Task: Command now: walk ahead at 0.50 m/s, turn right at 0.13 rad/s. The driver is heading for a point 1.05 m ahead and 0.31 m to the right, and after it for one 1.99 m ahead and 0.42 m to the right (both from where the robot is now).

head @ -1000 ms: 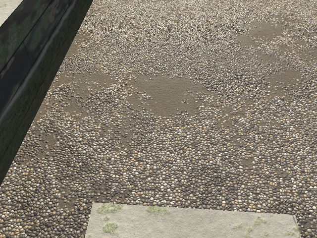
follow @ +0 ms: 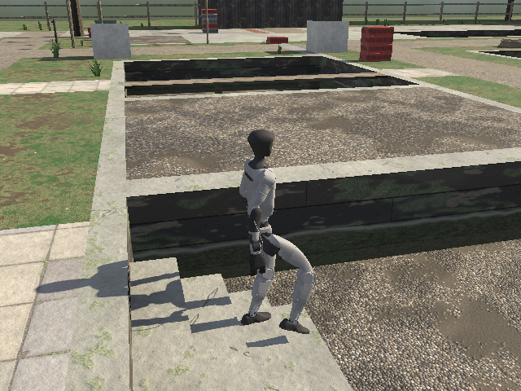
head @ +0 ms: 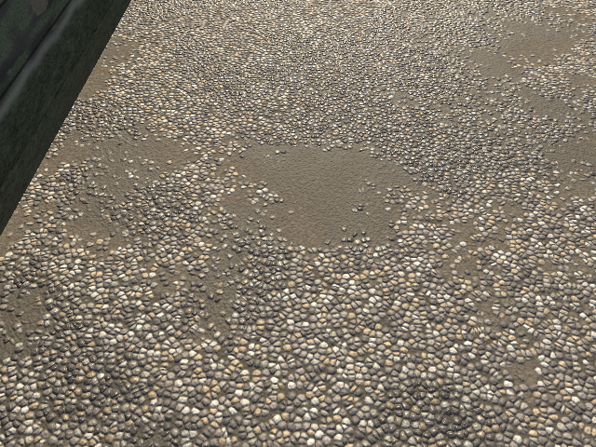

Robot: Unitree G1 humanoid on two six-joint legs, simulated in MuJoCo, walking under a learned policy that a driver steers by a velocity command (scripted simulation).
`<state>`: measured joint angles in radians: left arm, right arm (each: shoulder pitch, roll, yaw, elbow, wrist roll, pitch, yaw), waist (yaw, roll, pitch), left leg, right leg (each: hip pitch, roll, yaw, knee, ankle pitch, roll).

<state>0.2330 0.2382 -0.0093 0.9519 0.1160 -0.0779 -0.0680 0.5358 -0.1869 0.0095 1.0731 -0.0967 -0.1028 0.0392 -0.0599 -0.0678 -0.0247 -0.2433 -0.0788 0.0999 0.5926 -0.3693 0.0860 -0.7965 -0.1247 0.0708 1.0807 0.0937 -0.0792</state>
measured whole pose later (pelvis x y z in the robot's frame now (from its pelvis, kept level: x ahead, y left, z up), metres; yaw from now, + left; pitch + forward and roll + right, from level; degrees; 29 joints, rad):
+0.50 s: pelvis +0.31 -0.10 -0.17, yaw -15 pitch +0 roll -2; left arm 0.44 0.21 0.00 1.04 0.07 -0.12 -0.06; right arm 0.18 -0.26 0.00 0.87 -0.11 -0.10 0.03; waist 0.03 0.05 0.00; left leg -0.69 0.11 -0.08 1.26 -0.25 0.05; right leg -0.27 0.11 -0.02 0.66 -0.38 -0.11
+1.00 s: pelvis +0.61 -0.14 -0.32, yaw -24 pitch +3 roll +1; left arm 0.10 0.22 0.04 0.80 -0.01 -0.07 0.02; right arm 0.46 -0.19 -0.02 1.04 0.01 -0.07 -0.03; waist -0.04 -0.03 -0.03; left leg -0.19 -0.02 0.04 0.44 -0.29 0.02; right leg -0.83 -0.06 0.05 1.02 -0.02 0.00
